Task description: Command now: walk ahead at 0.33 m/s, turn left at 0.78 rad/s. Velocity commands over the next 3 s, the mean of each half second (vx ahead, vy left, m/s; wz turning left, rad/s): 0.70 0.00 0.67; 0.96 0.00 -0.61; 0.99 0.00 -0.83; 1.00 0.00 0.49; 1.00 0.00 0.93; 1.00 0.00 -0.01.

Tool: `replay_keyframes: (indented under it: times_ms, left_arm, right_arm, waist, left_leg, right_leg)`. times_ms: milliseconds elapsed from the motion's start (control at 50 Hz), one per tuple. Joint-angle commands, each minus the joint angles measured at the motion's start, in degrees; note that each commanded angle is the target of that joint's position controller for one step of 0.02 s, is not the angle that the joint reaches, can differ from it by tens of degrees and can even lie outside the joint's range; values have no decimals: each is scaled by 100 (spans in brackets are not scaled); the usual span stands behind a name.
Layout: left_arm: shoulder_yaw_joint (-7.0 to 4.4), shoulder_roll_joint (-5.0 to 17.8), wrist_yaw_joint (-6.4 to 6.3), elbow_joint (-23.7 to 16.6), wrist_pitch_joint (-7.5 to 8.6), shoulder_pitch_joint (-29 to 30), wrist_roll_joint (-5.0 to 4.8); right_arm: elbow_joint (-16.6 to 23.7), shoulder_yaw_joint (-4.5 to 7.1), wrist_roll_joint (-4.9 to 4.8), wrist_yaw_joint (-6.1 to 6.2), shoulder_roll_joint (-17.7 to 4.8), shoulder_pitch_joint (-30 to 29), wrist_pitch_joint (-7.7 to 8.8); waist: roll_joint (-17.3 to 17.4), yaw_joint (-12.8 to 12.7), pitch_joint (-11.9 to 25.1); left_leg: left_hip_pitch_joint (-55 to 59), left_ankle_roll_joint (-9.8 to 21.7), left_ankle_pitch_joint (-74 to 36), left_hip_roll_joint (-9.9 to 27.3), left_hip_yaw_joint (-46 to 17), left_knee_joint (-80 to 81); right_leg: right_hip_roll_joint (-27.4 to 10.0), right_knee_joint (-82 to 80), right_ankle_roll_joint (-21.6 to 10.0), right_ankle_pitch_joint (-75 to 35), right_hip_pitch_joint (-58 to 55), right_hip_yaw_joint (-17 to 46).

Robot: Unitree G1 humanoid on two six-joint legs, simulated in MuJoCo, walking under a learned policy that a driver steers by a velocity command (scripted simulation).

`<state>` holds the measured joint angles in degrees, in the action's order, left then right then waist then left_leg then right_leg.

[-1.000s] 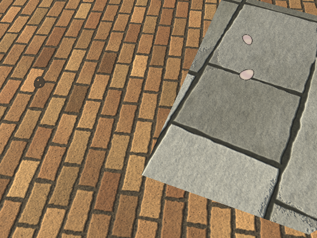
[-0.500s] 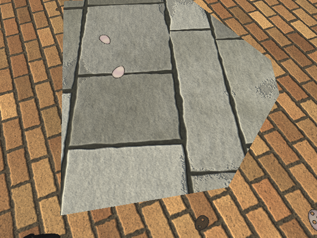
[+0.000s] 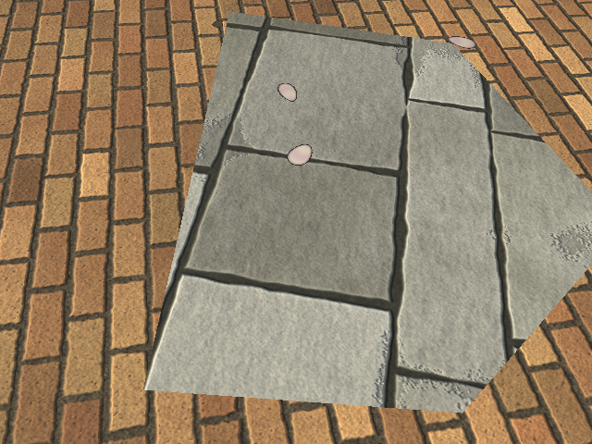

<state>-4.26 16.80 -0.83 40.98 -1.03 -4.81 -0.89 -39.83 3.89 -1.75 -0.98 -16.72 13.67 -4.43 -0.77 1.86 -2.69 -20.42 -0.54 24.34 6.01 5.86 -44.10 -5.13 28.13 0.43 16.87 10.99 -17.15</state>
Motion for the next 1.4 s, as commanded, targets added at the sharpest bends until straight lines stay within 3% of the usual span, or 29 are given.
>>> replay_keyframes:
  times_ms: [20,40,60,80,120,160,300,420,460,500,520,540,560,580,620,700,760,860,920,940,960,1020,1100,1240,1280,1340,1360,1380,1400]
  left_arm:
    - [-293,901,52,-359,167,659,-162]
    - [-216,564,79,-389,183,835,-80]
    - [-61,42,145,-554,231,1205,9]
    - [-19,4,175,-1024,420,1513,-97]
    - [-133,644,334,-982,783,1391,-210]
    - [-199,772,325,-705,902,1016,73]
    - [-71,292,394,-837,853,1683,2]
    - [11,313,574,-994,964,2051,-104]
    - [-84,591,526,-953,929,1574,-140]
    - [-254,1000,373,-499,761,-540,-209]
    - [-254,1155,297,-176,648,-2043,-167]
    - [-381,1627,359,49,695,-2616,-111]
    - [-239,984,354,78,727,-2284,-88]
    - [-179,739,282,46,719,-2075,14]
    - [-134,712,287,33,783,-1723,92]
    - [-1,451,165,-26,721,-1277,-44]
    - [-107,731,21,-147,728,-1229,-173]
    - [-211,850,-45,-65,600,-1912,-282]
    - [-84,533,64,-175,480,-1795,15]
    - [175,-421,73,-386,539,-2574,-77]
    - [270,-235,39,-548,570,-2697,-398]
    - [117,394,53,-613,456,-1227,-152]
    - [123,104,212,-898,160,-828,-209]
    - [197,229,481,-1215,273,351,-72]
    - [148,355,549,-1264,321,506,-100]
    - [-180,1017,520,-1030,262,-812,-221]
    - [-410,1418,462,-619,184,-2266,-202]
    - [-515,1639,337,-315,94,-2924,-268]
    - [-365,1985,316,-566,211,-2148,-19]
  right_arm:
    - [-64,254,-73,-37,-604,1028,118]
    - [-480,364,-73,28,-760,1894,172]
    - [-635,507,-36,94,-1215,2669,283]
    - [-137,418,94,-21,-1470,1981,623]
    - [170,274,47,-40,-1032,1170,912]
    - [235,175,-12,42,-848,1015,866]
    - [131,98,30,362,-740,1617,778]
    - [-234,57,-9,347,-662,1855,787]
    - [-290,88,140,307,-851,1804,764]
    - [-325,104,311,303,-1024,1460,684]
    - [-175,2,434,332,-785,1240,712]
    - [36,-181,217,218,-100,1798,890]
    - [80,-160,11,121,-529,1346,1116]
    - [328,-166,-200,44,-711,462,1257]
    - [574,-233,109,44,-543,-350,1416]
    - [625,-302,225,8,-340,-253,1318]
    - [984,-419,335,-52,-198,-1167,1390]
    - [1037,-161,25,64,-594,-1403,1314]
    - [723,184,-45,186,-1037,698,1264]
    - [557,290,207,187,-1606,1501,1190]
    - [442,301,192,64,-1616,1499,1166]
    - [368,110,270,113,-664,614,1060]
    - [26,38,183,122,-267,142,1124]
    - [-210,195,198,192,-965,285,1159]
    - [-264,239,213,174,-1275,433,1112]
    - [-189,350,170,215,-1762,434,900]
    - [-30,346,151,223,-1738,169,892]
    - [65,185,112,234,-1195,121,999]
    - [359,-163,283,144,-201,1233,1201]
  waist:
    - [-346,484,438]
    - [345,789,300]
    - [1919,1077,16]
    - [1996,653,-215]
    - [832,286,-375]
    - [366,33,-328]
    - [777,254,-463]
    - [1266,500,-667]
    - [1552,196,-122]
    - [1660,-984,1178]
    - [988,-1532,2061]
    - [-2249,-945,3104]
    - [-1937,-1037,2706]
    - [-1248,-1100,1713]
    - [368,-625,789]
    - [-89,86,-210]
    - [-78,-98,-608]
    - [-285,-287,-239]
    - [-262,916,1208]
    - [1849,580,2371]
    - [3036,398,2556]
    - [621,397,494]
    - [735,-77,-121]
    - [-83,47,-736]
    - [86,-38,-629]
    - [874,-1015,400]
    - [772,-1719,1075]
    - [-313,-1843,1043]
    - [-2027,-431,1620]
  left_leg:
    - [1265,566,-120,-305,494,825]
    - [2062,844,216,-496,303,1271]
    - [2850,1479,998,557,-1805,2018]
    - [2721,2381,2434,1361,-5262,3404]
    - [2780,2111,2053,1562,-4708,3762]
    - [2485,1738,1076,1098,-3641,3562]
    - [1483,1300,-821,245,-2318,3650]
    - [2228,1057,-2472,523,-1745,3620]
    - [2861,927,-5623,607,-1471,2786]
    - [2368,754,-8305,527,-1041,419]
    - [522,648,-6626,404,-1196,-1586]
    - [-1511,110,-1557,-1032,-1310,-4272]
    - [-2372,275,-384,-888,-1763,-4534]
    - [-2685,391,-362,-622,-1743,-4579]
    - [-2139,498,-532,-292,-1625,-3347]
    - [-1614,173,-269,-29,-1477,-1790]
    - [-395,-128,-1885,-257,-1007,160]
    - [789,-406,-2762,-497,-1240,1313]
    - [3126,3,-1353,-118,-1324,888]
    - [4931,830,1014,1425,-4108,1734]
    - [4933,1142,3069,1996,-6459,2927]
    - [2787,847,424,1379,-3661,2828]
    - [1632,755,-1102,1049,-1826,3223]
    - [1617,489,-2517,685,315,3893]
    - [1933,389,-4870,664,664,3579]
    - [2411,360,-8919,860,759,1231]
    - [1495,332,-8730,779,637,-463]
    - [-105,27,-4069,-79,604,-2790]
    - [-2227,-162,1061,-889,-464,-4868]
  right_leg:
    - [-1395,-1068,-635,2385,571,1080]
    - [-925,215,-396,2438,1234,621]
    - [-274,3300,-21,2261,2987,212]
    - [723,4331,61,2006,4776,1613]
    - [222,4172,-222,680,5082,2227]
    - [84,3372,-141,-212,4465,2200]
    - [699,1139,355,-2060,3155,1786]
    - [586,-28,17,-2201,2692,1362]
    - [880,52,-323,-1691,2109,998]
    - [1079,551,-780,-1251,-400,820]
    - [270,1288,-1111,-418,-2797,2034]
    - [-1117,-176,-2384,2430,-4362,6140]
    - [-1133,-1338,-2158,3343,-4302,7381]
    - [-1049,-1248,-1922,2714,-3575,6454]
    - [-582,-1444,-1768,985,-1595,5355]
    - [-231,-2008,-1986,546,383,4734]
    - [297,-2145,-1617,81,1814,3770]
    - [114,-1485,-1047,201,991,4066]
    - [503,1695,-468,-1338,1208,3617]
    - [1077,4154,-271,1021,2672,2995]
    - [722,5483,-306,1219,3695,2763]
    - [-36,5560,-337,100,3920,2333]
    - [-479,4820,-331,23,3548,2349]
    - [-190,2267,-436,-2089,3121,1482]
    - [251,1670,-646,-2070,2379,986]
    - [976,1790,-996,-1062,599,580]
    - [1040,1569,-1264,-1104,-1354,844]
    - [783,1003,-1522,-1371,-2885,1796]
    - [-505,472,-2383,-635,-4221,5070]
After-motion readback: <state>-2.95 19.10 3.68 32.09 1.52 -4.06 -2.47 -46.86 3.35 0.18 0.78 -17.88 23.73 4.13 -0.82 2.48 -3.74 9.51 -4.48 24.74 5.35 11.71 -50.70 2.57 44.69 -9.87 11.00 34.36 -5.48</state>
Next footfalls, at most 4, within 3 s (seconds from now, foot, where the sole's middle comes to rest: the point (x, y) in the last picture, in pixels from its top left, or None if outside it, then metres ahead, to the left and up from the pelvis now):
0.04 left None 0.01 0.11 -0.77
0.50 right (260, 417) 0.52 0.05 -0.77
0.92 left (124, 296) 0.83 0.39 -0.77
1.38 right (257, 191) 1.19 0.07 -0.77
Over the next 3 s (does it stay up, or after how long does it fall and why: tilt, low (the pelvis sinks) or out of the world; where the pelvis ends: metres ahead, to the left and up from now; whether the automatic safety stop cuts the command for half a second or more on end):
stays up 2.33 0.11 0.00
